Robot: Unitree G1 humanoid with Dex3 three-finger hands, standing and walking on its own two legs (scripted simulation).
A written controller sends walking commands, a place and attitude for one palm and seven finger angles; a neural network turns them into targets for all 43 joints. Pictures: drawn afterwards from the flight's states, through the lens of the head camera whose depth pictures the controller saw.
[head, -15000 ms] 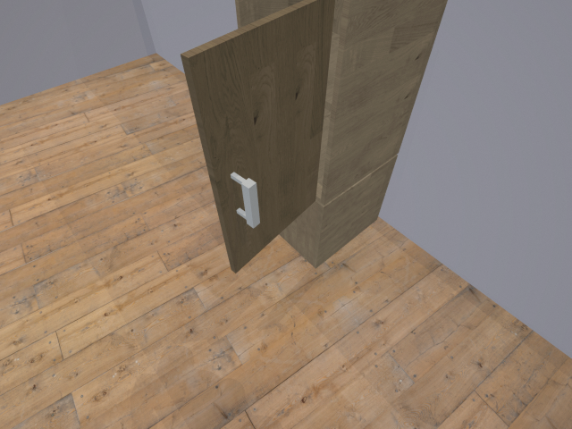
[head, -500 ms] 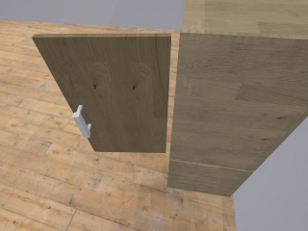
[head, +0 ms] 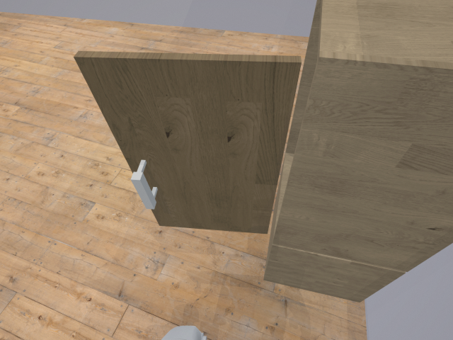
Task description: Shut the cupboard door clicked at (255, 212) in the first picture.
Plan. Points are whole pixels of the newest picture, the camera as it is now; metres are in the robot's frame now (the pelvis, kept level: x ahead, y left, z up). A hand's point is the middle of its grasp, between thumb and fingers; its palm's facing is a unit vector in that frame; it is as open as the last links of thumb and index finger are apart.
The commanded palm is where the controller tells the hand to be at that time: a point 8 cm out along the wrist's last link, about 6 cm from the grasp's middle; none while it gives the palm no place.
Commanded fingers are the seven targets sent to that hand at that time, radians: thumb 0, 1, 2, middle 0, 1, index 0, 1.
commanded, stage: come to a stop and stand still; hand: left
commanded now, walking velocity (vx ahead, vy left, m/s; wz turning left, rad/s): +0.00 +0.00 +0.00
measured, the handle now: (146, 185) +0.44 +0.24 -0.07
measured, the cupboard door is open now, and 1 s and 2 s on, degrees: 98 98 98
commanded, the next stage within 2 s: look again from close up in 1.54 s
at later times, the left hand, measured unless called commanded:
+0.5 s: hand out of the picture +0.07 +0.22 -0.17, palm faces -0.02 -0.97 -0.24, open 7.4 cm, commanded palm none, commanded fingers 0.00 0.90 0.90 -0.20 -0.30 -0.20 -0.30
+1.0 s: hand out of the picture +0.05 +0.27 -0.17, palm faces -0.06 -0.97 -0.22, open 7.4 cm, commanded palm none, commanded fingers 0.00 0.90 0.90 -0.20 -0.30 -0.20 -0.30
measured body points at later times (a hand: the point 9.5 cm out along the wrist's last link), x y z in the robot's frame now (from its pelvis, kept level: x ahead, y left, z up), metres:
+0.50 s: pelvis +0.03 +0.04 -0.01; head +0.05 +0.02 +0.44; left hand +0.07 +0.27 -0.15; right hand +0.09 -0.19 -0.17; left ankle +0.03 +0.17 -0.73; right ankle +0.00 -0.05 -0.74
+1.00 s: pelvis +0.02 +0.09 +0.00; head +0.03 +0.09 +0.45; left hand +0.05 +0.32 -0.15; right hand +0.01 -0.14 -0.15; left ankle +0.00 +0.16 -0.74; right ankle +0.00 -0.05 -0.74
